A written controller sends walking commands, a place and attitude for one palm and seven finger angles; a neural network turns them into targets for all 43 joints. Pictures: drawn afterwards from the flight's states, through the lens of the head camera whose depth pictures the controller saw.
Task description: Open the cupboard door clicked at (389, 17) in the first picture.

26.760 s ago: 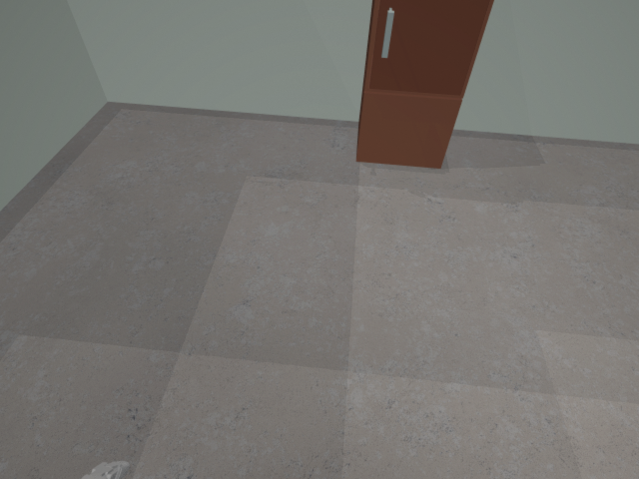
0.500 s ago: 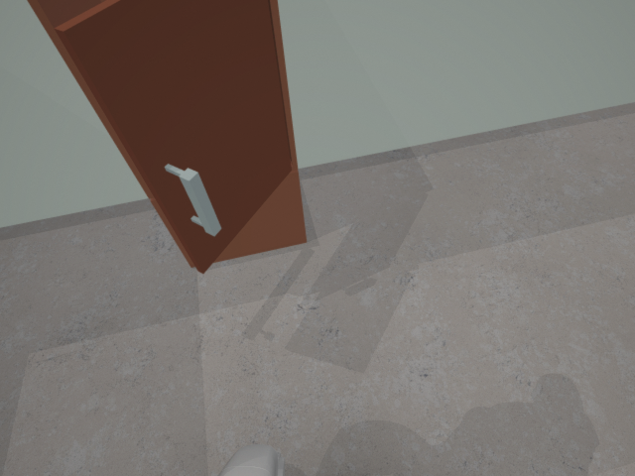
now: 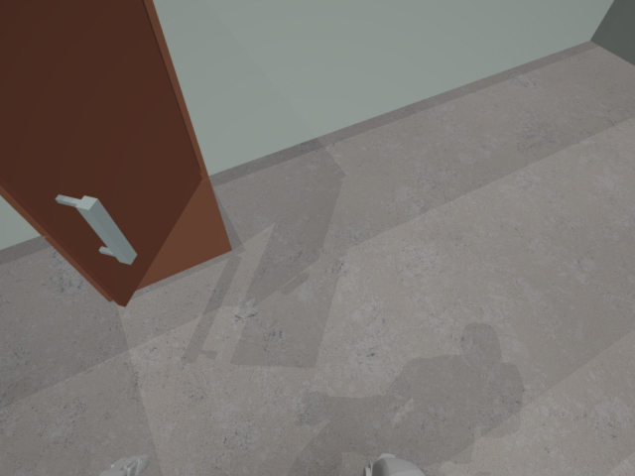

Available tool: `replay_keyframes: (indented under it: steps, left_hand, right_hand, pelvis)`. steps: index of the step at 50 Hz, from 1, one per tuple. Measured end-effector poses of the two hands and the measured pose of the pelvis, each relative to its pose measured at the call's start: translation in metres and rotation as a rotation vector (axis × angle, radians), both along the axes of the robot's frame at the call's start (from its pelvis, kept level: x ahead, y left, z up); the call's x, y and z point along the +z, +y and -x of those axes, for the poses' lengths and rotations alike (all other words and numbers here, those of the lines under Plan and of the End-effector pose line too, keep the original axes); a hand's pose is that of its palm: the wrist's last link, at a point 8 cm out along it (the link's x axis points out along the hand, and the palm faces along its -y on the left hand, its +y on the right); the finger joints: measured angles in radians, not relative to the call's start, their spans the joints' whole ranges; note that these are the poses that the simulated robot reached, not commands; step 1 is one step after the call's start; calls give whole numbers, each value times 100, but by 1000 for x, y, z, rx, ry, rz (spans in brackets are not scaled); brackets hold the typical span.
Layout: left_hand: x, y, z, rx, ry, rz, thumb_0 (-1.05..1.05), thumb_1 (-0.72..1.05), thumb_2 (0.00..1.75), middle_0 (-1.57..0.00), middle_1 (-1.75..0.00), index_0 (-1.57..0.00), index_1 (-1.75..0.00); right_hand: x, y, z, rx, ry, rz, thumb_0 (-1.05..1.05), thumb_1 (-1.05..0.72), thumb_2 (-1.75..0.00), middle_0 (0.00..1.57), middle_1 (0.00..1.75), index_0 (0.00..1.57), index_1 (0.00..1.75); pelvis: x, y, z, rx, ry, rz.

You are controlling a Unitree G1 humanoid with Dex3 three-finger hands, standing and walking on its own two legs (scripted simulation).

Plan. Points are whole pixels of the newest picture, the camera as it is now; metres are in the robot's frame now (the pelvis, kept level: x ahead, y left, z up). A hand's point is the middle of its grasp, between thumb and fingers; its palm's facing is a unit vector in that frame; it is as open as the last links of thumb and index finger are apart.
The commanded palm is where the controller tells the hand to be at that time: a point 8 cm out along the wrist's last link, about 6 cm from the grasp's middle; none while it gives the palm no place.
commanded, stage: walk to a spot facing it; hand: left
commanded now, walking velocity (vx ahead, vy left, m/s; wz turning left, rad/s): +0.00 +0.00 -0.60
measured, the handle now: (98, 230) +0.47 +0.44 -0.09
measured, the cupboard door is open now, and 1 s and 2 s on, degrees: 47 47 47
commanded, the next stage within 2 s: turn to face it in 1.74 s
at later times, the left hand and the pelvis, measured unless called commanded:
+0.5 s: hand (232, 411) +0.21 +0.15 -0.16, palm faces -0.30 -0.94 -0.18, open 7.4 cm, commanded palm none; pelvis +0.05 -0.02 +0.01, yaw -18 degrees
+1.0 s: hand (337, 336) +0.34 +0.00 -0.17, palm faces -0.55 -0.82 -0.16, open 7.3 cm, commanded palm none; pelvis +0.21 -0.13 +0.00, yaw -35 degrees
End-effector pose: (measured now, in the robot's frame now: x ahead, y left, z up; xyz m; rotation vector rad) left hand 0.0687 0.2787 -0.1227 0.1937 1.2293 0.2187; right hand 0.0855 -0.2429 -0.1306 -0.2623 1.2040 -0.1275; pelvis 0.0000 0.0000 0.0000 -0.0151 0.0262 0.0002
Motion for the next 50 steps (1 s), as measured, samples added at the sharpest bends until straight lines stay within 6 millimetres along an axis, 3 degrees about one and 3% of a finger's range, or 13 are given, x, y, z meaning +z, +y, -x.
replay_keyframes:
  steps: [4,9,15,19,23,27,32,36,38,40,46,50]
  left_hand:
    - [-6,-16,-28,-90,-22,-39,0,91,89,-19,-30,-20,-29]
    - [0,-37,-40,-154,13,-38,0,91,89,-20,-30,-20,-29]
    - [-5,-53,-59,-237,41,9,0,91,89,-20,-30,-21,-29]
    - [-18,-55,-84,-282,35,53,0,91,89,-20,-30,-21,-29]
    - [-13,-67,-124,-346,11,83,1,91,89,-20,-30,-20,-29]
    - [-1,-90,-172,-413,-42,97,1,91,89,-19,-30,-20,-29]
    - [2,-142,-233,-544,-67,88,1,91,89,-19,-30,-20,-29]
    - [-7,-193,-279,-633,-132,73,1,91,89,-19,-30,-20,-29]
    - [-7,-208,-287,-635,-145,73,0,91,89,-19,-30,-20,-29]
    - [-4,-217,-288,-633,-121,68,0,91,89,-19,-30,-20,-29]
    - [-7,-230,-285,-653,31,69,0,91,89,-20,-30,-20,-29]
    - [-17,-232,-298,-633,103,86,0,91,89,-20,-30,-21,-29]
  right_hand:
    - [-21,-30,20,-100,23,-10,1,-90,-90,20,30,21,30]
    - [-9,-51,34,-185,41,15,1,-90,-90,20,30,21,29]
    - [11,-52,37,-265,-17,29,1,-91,-90,20,30,20,29]
    - [11,-42,45,-300,-50,54,1,-91,-90,20,30,20,29]
    - [16,-28,74,-355,15,48,0,-90,-90,20,30,20,29]
    - [21,-20,104,-419,119,18,0,-90,-90,20,30,21,30]
    - [12,-20,132,-538,207,-33,1,-90,-90,20,30,21,30]
    - [-11,-34,144,-630,263,-78,1,-90,-90,20,30,21,30]
    - [-15,-46,133,-654,269,-84,1,-90,-90,20,30,21,30]
    - [-13,-63,109,-665,227,-75,1,-90,-90,20,30,20,29]
    - [8,-116,5,-665,-9,-35,1,-91,-90,20,30,20,29]
    - [16,-140,-62,-643,-117,-9,1,-91,-90,20,30,20,29]
  pelvis:
    - [-16,-15,-6,-58,-2,-18]
    - [-5,-18,-7,-118,-11,-34]
    - [3,-14,-16,-200,-3,-47]
    - [-6,-5,-31,-243,18,-8]
    - [1,-9,-45,-293,17,-4]
    - [10,-22,-64,-340,33,6]
    - [5,-49,-89,-422,34,-1]
    - [-15,-81,-109,-471,13,-18]
    - [-15,-90,-118,-485,-5,-9]
    - [-9,-98,-130,-504,-13,-6]
    - [6,-119,-171,-577,-8,-22]
    - [4,-130,-210,-611,-9,-12]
